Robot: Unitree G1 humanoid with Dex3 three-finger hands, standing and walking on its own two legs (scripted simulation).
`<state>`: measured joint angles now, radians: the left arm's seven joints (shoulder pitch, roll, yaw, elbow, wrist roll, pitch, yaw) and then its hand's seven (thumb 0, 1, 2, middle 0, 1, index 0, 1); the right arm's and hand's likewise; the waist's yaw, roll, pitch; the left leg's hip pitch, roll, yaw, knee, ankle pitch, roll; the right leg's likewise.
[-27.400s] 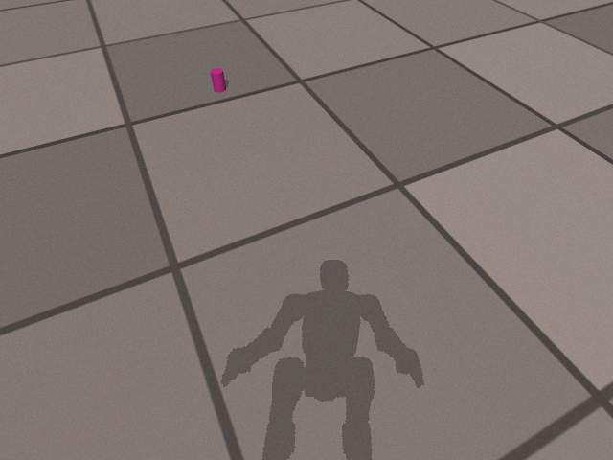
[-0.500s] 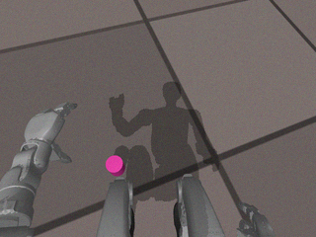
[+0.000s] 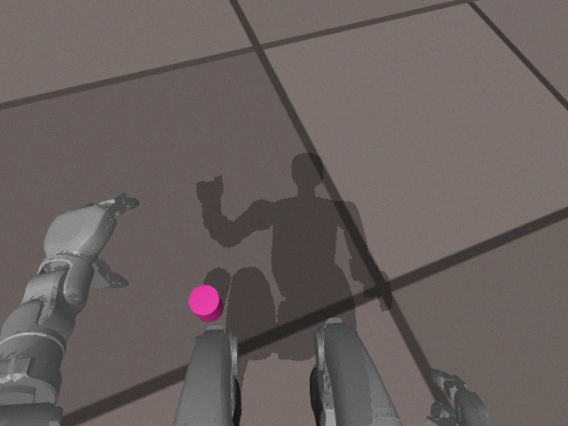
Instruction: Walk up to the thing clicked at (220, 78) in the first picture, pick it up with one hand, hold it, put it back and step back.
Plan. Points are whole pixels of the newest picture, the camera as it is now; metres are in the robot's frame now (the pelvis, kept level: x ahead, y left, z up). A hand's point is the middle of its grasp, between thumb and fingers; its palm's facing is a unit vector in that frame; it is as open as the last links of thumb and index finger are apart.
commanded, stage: go down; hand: left
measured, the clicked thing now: (207, 304) +0.37 +0.17 -0.53
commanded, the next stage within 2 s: withdraw in 0.94 s
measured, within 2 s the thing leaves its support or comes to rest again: neither
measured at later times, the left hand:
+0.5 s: hand (102, 251) +0.37 +0.26 -0.07, palm faces -0.30 -0.25 -0.92, open 11.7 cm
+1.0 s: hand (99, 253) +0.37 +0.27 -0.07, palm faces -0.29 -0.22 -0.93, open 11.4 cm
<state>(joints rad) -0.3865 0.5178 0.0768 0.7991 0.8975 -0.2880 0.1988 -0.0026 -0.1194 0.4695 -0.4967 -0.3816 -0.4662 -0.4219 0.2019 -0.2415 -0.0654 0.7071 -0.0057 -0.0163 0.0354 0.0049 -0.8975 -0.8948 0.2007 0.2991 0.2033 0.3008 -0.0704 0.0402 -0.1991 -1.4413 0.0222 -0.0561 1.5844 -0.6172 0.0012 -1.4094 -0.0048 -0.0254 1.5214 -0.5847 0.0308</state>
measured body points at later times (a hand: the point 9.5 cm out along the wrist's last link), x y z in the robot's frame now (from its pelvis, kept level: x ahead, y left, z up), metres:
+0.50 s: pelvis +0.00 +0.00 +0.01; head +0.13 +0.02 +0.44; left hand +0.38 +0.27 -0.01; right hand +0.11 -0.27 -0.11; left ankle +0.05 +0.12 -0.55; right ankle +0.06 -0.14 -0.55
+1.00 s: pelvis +0.00 +0.01 +0.01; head +0.14 +0.03 +0.44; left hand +0.38 +0.28 -0.02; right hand +0.12 -0.26 -0.12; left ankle +0.05 +0.12 -0.55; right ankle +0.06 -0.14 -0.55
